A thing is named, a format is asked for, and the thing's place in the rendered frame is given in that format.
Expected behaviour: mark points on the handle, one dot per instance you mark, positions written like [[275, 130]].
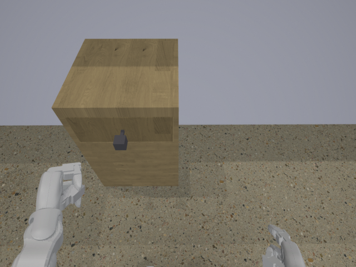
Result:
[[120, 141]]

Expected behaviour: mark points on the robot right hand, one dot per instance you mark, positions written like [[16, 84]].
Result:
[[288, 256]]

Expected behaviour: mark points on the drawer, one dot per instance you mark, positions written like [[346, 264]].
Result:
[[137, 129]]

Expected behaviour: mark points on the robot left hand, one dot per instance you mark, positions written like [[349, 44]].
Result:
[[51, 187]]

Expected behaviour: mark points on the left robot forearm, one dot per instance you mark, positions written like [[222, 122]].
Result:
[[42, 239]]

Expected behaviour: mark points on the cabinet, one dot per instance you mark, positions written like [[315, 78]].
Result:
[[125, 78]]

